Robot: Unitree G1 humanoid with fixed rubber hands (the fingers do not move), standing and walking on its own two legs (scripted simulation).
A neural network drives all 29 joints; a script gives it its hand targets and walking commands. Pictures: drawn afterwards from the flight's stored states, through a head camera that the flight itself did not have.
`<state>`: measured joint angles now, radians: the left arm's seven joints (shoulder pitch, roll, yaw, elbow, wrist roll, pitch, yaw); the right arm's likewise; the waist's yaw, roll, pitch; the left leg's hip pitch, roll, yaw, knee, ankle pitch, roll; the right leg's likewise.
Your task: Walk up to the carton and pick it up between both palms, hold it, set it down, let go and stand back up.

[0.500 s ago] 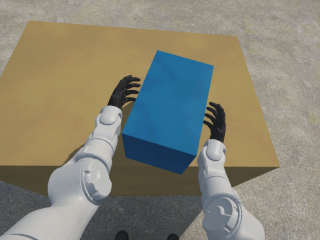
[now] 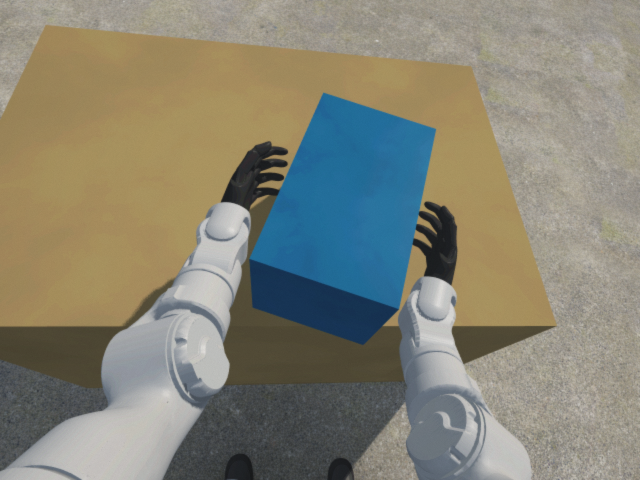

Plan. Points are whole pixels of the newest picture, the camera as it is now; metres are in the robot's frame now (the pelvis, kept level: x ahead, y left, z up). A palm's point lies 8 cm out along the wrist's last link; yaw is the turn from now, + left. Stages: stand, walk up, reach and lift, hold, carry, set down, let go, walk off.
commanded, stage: reach and lift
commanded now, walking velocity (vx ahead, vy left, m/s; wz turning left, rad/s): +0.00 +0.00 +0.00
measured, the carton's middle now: (343, 219) +0.47 -0.06 -0.05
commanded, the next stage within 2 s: none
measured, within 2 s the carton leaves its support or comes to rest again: leaves its support in 1.32 s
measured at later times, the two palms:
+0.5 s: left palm (242, 198) +0.45 +0.09 +0.02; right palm (436, 271) +0.36 -0.17 +0.00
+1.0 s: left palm (240, 199) +0.45 +0.09 +0.02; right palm (435, 270) +0.36 -0.17 +0.00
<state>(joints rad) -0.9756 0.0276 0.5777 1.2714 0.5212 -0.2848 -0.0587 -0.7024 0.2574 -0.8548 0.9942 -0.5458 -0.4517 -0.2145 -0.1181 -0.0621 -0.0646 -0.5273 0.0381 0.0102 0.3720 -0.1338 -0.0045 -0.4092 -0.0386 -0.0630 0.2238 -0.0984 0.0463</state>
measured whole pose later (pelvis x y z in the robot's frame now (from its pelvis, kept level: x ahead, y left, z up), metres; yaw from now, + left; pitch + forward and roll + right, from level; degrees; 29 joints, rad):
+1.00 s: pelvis -0.01 +0.00 -0.01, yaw -1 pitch +22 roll -3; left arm -1.04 0.11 0.35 1.48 0.31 -0.38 0.02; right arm -0.72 0.18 -0.68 1.13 -0.37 -0.53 -0.26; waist -0.10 -0.02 -0.17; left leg -0.66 0.06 0.02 0.42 -0.14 -0.01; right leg -0.55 -0.02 -0.05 0.26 -0.09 0.04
